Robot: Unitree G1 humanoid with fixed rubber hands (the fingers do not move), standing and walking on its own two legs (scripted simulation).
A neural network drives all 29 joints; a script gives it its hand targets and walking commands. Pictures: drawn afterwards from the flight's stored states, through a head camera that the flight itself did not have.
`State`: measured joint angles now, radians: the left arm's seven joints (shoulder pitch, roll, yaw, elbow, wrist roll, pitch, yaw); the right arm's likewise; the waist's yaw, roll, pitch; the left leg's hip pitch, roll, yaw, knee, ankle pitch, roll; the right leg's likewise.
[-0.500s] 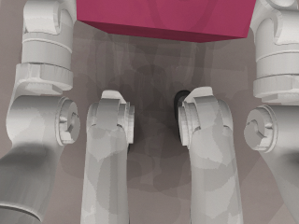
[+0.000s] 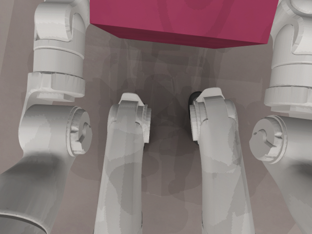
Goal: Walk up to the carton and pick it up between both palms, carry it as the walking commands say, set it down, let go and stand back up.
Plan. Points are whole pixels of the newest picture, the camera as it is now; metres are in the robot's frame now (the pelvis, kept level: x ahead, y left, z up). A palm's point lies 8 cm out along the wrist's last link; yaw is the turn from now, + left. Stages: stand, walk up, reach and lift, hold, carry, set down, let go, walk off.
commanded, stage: reach and lift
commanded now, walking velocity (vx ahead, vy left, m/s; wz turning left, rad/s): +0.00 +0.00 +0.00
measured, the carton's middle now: out of the picture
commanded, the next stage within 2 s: none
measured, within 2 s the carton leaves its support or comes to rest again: neither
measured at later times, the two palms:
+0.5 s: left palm out of the picture +0.54 +0.13 -0.04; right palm out of the picture +0.51 -0.22 -0.06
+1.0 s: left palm out of the picture +0.51 +0.14 +0.03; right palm out of the picture +0.49 -0.20 +0.02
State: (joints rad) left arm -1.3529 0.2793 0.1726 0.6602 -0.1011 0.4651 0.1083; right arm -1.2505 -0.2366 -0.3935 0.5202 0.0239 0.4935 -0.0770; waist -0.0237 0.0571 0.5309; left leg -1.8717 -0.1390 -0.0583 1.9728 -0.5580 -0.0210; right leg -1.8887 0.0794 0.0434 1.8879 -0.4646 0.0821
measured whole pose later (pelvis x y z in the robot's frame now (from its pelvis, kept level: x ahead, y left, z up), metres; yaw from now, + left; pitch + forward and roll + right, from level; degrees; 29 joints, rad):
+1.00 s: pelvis -0.01 +0.00 +0.11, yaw +0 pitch +16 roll -1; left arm -1.19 0.24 0.19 0.64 -0.04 0.45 0.07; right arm -1.12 -0.19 -0.36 0.55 -0.01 0.46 -0.08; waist -0.03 0.05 0.52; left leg -1.39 -0.14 -0.08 1.61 -0.48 -0.03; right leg -1.42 0.09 0.08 1.54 -0.40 0.07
